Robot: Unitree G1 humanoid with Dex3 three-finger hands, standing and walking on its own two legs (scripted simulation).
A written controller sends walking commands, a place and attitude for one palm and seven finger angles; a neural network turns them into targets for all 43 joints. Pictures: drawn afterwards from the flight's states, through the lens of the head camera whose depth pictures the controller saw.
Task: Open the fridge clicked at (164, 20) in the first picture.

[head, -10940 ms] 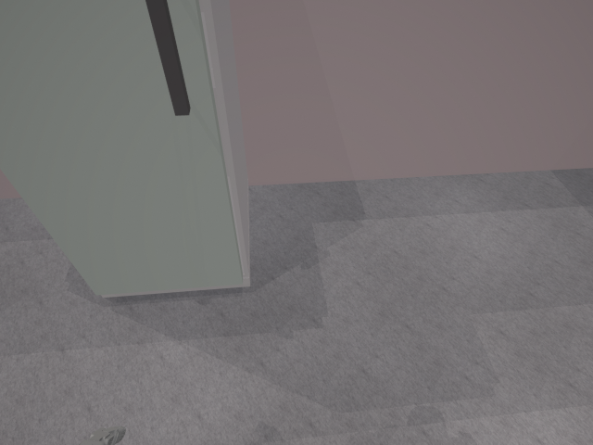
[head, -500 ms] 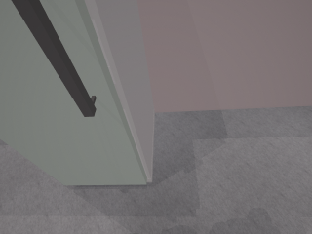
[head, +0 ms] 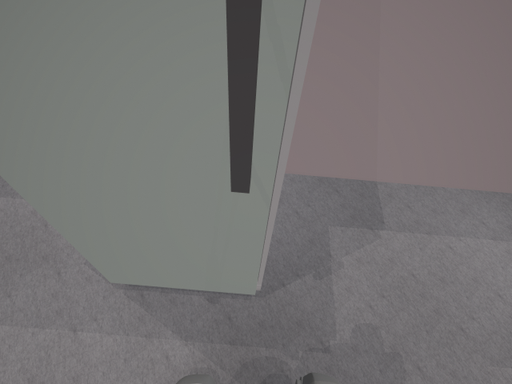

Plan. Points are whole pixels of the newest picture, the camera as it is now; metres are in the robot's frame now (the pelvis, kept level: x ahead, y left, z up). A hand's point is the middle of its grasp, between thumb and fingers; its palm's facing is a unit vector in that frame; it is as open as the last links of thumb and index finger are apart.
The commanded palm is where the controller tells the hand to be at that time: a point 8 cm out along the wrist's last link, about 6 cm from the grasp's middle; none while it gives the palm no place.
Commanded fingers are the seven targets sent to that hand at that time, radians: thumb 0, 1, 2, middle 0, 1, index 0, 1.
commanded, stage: shuffle to correct the standing spot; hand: right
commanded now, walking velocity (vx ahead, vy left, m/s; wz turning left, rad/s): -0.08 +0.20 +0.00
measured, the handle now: (244, 96) +0.40 +0.07 +0.23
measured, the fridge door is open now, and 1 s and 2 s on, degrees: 0 0 0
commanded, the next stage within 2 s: come to a stop and stand still in 0.66 s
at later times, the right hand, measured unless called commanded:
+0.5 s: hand out of the picture -0.01 -0.12 -0.17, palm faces +0.04 +0.98 -0.19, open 7.3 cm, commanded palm none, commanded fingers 0.00 -0.90 -0.90 0.20 0.30 0.20 0.30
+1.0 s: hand out of the picture -0.05 +0.04 -0.18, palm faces +0.10 +0.98 -0.16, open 7.2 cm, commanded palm none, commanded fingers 0.00 -0.90 -0.90 0.20 0.30 0.20 0.30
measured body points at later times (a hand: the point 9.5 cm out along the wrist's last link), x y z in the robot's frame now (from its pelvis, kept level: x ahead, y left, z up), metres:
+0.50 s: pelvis -0.04 +0.09 +0.02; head +0.01 +0.05 +0.46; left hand +0.00 +0.33 -0.12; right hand -0.01 -0.17 -0.16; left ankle -0.08 +0.29 -0.63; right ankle -0.03 -0.03 -0.73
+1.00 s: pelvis -0.07 +0.22 +0.00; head -0.06 +0.19 +0.45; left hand -0.01 +0.45 -0.14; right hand -0.06 -0.01 -0.16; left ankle -0.09 +0.31 -0.73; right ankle -0.09 +0.14 -0.73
